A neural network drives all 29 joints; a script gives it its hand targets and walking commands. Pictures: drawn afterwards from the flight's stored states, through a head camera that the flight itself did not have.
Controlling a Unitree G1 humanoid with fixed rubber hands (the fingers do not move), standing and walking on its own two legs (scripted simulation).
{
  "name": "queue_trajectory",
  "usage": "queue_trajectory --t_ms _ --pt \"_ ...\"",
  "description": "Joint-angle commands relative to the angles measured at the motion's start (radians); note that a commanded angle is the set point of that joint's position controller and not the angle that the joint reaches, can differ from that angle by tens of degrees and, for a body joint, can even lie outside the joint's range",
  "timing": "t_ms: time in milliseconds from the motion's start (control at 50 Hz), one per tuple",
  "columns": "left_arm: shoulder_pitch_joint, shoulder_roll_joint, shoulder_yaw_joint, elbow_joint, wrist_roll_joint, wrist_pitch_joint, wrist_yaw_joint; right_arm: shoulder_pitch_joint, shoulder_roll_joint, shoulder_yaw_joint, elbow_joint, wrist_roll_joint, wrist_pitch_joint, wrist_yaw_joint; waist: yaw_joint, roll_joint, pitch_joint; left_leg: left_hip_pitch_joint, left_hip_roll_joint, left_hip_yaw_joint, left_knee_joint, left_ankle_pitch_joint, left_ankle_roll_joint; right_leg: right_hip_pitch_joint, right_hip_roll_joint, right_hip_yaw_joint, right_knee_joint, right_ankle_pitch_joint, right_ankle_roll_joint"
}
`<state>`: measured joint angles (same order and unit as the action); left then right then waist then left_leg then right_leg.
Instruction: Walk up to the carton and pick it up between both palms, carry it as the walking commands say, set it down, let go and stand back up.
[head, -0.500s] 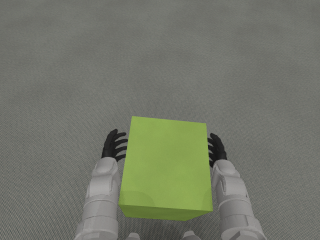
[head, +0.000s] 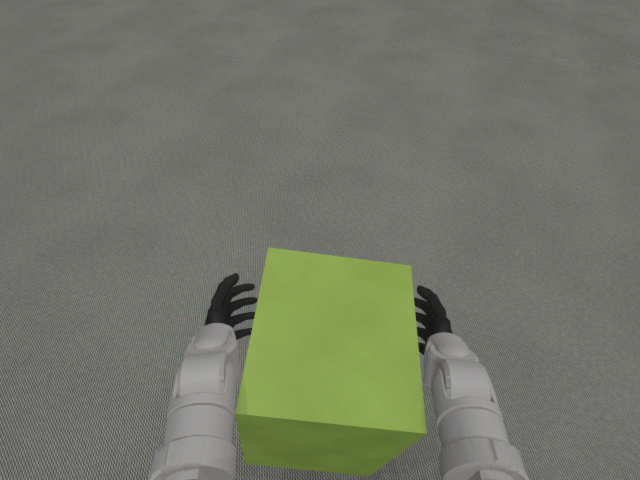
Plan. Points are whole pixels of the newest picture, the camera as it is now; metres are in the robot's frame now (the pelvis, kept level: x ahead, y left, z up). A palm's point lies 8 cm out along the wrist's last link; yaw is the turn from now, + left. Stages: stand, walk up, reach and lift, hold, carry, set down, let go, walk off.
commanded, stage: reach and lift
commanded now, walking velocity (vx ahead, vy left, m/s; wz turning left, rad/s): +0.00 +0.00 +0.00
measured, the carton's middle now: (322, 371) +0.31 +0.00 -0.07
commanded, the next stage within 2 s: hold in 1.50 s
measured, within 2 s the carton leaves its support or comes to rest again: neither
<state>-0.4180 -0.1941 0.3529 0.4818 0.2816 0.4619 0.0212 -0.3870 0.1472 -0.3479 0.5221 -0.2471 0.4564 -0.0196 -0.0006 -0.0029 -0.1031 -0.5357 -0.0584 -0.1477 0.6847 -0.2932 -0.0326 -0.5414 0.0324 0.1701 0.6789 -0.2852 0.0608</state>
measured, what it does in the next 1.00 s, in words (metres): stands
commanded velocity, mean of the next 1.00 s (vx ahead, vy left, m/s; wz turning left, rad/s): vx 0.00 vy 0.00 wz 0.00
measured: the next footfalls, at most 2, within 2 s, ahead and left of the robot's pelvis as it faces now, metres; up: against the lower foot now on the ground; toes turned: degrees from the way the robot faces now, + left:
none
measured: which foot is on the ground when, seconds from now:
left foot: down 0.00-1.00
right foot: down 0.00-1.00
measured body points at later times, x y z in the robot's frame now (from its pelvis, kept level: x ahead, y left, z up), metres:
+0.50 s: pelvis +0.02 -0.01 +0.02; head -0.01 -0.01 +0.47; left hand +0.33 +0.14 +0.07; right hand +0.33 -0.15 +0.05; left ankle +0.03 +0.14 -0.72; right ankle +0.04 -0.15 -0.72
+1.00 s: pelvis +0.01 +0.01 +0.03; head -0.03 +0.00 +0.47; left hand +0.33 +0.14 +0.08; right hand +0.31 -0.15 +0.06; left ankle +0.03 +0.14 -0.72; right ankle +0.04 -0.15 -0.72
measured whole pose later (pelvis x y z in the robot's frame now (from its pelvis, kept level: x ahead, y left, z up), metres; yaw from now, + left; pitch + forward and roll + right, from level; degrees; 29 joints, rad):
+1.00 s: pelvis +0.01 +0.01 +0.03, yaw +0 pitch -6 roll +0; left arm -0.37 -0.18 0.25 0.30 0.28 0.72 0.01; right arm -0.33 0.13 -0.25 0.30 -0.27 0.77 0.01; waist -0.01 0.01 0.02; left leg -0.11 -0.04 -0.14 0.42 -0.20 -0.01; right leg -0.11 0.00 0.16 0.40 -0.19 0.06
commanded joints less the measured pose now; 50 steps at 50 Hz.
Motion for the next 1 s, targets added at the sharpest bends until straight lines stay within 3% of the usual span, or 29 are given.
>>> queue_trajectory --t_ms 0,240,280,420,500,600,720,760,820,880,900,980 --pt "-0.516 -0.999 -0.59 0.049 -0.181 0.03 -0.248 -0.623 0.991 0.589 -0.048 0.194 0.01 0.275 -0.01 0.026 -0.403 0.288 -0.048 0.093 -0.162 0.167 0.004 0.247 0.076 -0.136 -0.132 0.144 -0.053" --pt "-0.452 -0.946 -0.577 0.005 -0.196 0.096 -0.272 -0.607 1.028 0.64 -0.143 0.237 0.107 0.263 0.024 -0.046 -0.269 0.375 -0.048 0.104 -0.247 0.2 0.028 0.364 0.064 -0.122 -0.252 0.177 -0.027" --pt "-0.444 -0.95 -0.616 -0.05 -0.214 0.111 -0.275 -0.579 1.05 0.674 -0.176 0.259 0.126 0.262 0.03 -0.026 -0.283 0.409 -0.05 0.107 -0.259 0.242 0.027 0.407 0.062 -0.12 -0.262 0.231 -0.022" --pt "-0.421 -0.948 -0.73 -0.221 -0.286 0.18 -0.288 -0.514 1.052 0.754 -0.314 0.301 0.195 0.245 -0.003 -0.018 -0.302 0.496 -0.053 0.099 -0.291 0.335 0.023 0.505 0.06 -0.115 -0.295 0.394 -0.014" --pt "-0.356 -0.918 -0.742 -0.28 -0.291 0.228 -0.28 -0.418 1.03 0.752 -0.341 0.308 0.241 0.241 -0.008 0.003 -0.271 0.53 -0.059 0.095 -0.323 0.369 0.017 0.536 0.06 -0.114 -0.323 0.448 -0.012" --pt "-0.316 -0.889 -0.682 -0.237 -0.26 0.271 -0.277 -0.409 0.974 0.709 -0.346 0.284 0.278 0.248 -0.01 -0.022 -0.143 0.501 -0.058 0.099 -0.365 0.272 0.02 0.524 0.061 -0.12 -0.367 0.339 -0.013" --pt "-0.42 -0.937 -0.671 -0.227 -0.264 0.263 -0.278 -0.535 0.951 0.693 -0.354 0.277 0.265 0.268 -0.004 0.026 -0.111 0.461 -0.051 0.109 -0.363 0.148 0.013 0.519 0.063 -0.122 -0.367 0.172 -0.038" --pt "-0.447 -0.962 -0.669 -0.211 -0.267 0.255 -0.276 -0.61 0.943 0.702 -0.374 0.286 0.253 0.277 -0.001 0.018 -0.136 0.458 -0.047 0.105 -0.356 0.121 0.013 0.517 0.065 -0.125 -0.355 0.14 -0.042" --pt "-0.47 -0.989 -0.674 -0.184 -0.269 0.247 -0.272 -0.654 0.925 0.705 -0.371 0.294 0.239 0.288 -0.007 0.043 -0.174 0.456 -0.044 0.097 -0.349 0.113 0.003 0.518 0.07 -0.134 -0.336 0.128 -0.051" --pt "-0.488 -1.002 -0.691 -0.195 -0.28 0.236 -0.263 -0.662 0.923 0.707 -0.35 0.292 0.235 0.299 -0.016 0.018 -0.22 0.497 -0.034 0.083 -0.346 0.129 0.001 0.495 0.078 -0.141 -0.323 0.132 -0.054" --pt "-0.481 -1.01 -0.69 -0.183 -0.275 0.239 -0.26 -0.653 0.922 0.7 -0.342 0.292 0.233 0.301 -0.015 0.043 -0.229 0.502 -0.035 0.084 -0.347 0.135 -0.001 0.499 0.078 -0.142 -0.32 0.137 -0.057" --pt "-0.447 -1.001 -0.674 -0.173 -0.264 0.246 -0.252 -0.613 0.931 0.685 -0.314 0.278 0.241 0.305 -0.006 0.013 -0.225 0.523 -0.036 0.083 -0.352 0.189 0.002 0.495 0.08 -0.144 -0.325 0.175 -0.053"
